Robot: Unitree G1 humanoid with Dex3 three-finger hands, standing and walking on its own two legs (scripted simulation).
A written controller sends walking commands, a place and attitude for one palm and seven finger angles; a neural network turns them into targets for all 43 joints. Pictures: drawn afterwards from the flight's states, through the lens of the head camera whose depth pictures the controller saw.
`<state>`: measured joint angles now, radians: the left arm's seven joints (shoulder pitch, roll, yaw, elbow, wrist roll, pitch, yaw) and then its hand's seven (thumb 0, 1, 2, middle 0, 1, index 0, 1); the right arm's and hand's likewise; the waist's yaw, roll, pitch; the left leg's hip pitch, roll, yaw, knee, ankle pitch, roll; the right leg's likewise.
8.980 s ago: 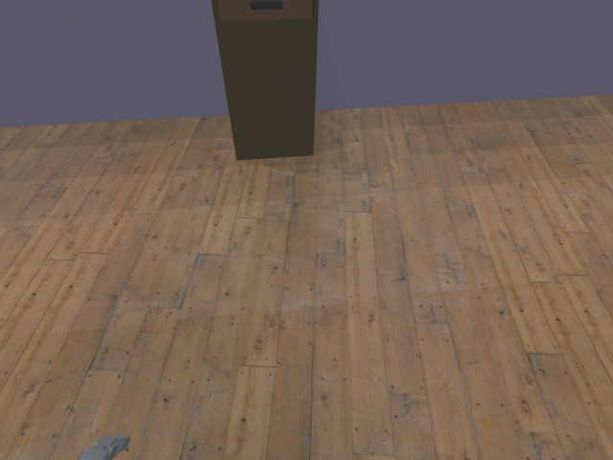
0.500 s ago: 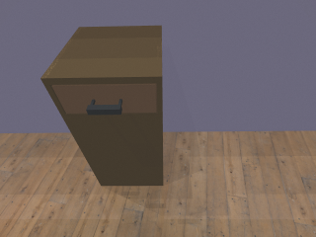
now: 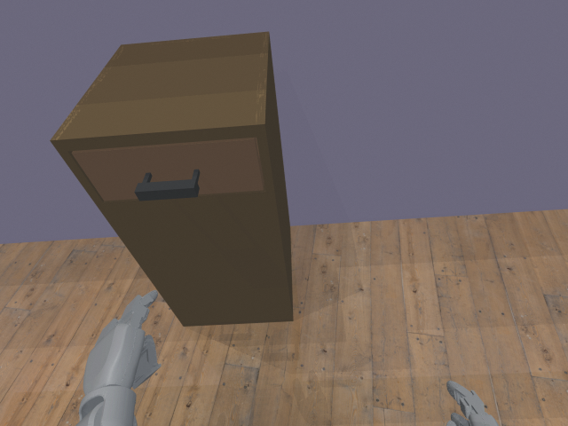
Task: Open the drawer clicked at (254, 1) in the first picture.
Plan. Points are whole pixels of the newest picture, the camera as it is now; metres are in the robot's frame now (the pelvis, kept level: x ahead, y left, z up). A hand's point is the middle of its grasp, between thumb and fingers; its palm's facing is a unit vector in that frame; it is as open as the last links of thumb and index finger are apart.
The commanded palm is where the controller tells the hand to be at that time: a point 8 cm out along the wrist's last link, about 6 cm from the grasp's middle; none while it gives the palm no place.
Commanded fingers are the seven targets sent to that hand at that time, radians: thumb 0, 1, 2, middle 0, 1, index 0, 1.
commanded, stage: raise the hand with hooked fingers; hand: left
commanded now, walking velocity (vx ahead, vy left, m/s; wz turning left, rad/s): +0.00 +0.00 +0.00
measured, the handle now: (169, 182) +0.57 +0.28 +0.01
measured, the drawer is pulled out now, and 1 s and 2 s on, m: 0.00 0.00 0.00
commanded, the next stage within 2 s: move the hooked fingers above the handle in 1.66 s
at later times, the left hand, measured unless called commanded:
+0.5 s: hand (134, 335) +0.24 +0.23 +0.02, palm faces +0.16 -0.03 -0.99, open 10.4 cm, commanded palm +0.19 +0.23 +0.06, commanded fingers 0.00 0.01 0.52 -0.26 -0.87 -0.26 -0.87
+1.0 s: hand (103, 275) +0.29 +0.27 +0.09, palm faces +0.16 -0.07 -0.98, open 13.2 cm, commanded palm +0.26 +0.26 +0.14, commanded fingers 0.00 -0.50 0.30 -0.30 -1.20 -0.30 -1.20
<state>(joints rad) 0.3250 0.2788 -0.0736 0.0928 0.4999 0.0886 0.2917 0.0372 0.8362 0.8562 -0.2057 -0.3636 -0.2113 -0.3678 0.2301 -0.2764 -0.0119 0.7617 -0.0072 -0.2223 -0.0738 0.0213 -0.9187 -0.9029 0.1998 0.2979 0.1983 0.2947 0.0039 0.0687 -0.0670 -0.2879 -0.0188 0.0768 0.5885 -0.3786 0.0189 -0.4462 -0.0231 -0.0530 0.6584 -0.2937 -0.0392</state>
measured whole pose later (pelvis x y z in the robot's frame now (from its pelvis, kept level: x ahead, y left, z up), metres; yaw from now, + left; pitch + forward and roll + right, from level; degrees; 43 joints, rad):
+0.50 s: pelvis -0.01 -0.02 -0.02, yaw -1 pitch +8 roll +2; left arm 0.20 0.36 -0.04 0.03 1.02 0.05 0.43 0.01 0.22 0.62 -0.27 -0.73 -0.28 -0.73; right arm 0.04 -0.17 0.02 0.59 -0.05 0.09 0.00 0.01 -0.91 -0.90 0.20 0.30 0.20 0.30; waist 0.10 0.06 -0.08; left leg -0.46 -0.01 -0.01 0.78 -0.46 -0.02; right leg -0.61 0.01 -0.06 0.81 -0.34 -0.07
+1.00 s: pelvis +0.01 +0.03 +0.01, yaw -1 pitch +3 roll +0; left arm 0.02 0.40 -0.09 -0.03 0.99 0.14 0.22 0.00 -0.34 0.37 -0.31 -1.10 -0.32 -1.10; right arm 0.09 -0.26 -0.02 0.62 0.00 0.08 -0.03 0.02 -0.91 -0.90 0.20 0.30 0.20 0.29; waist 0.09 0.08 -0.03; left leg -0.22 -0.06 0.01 0.55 -0.37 0.05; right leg -0.36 -0.03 -0.03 0.57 -0.25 0.00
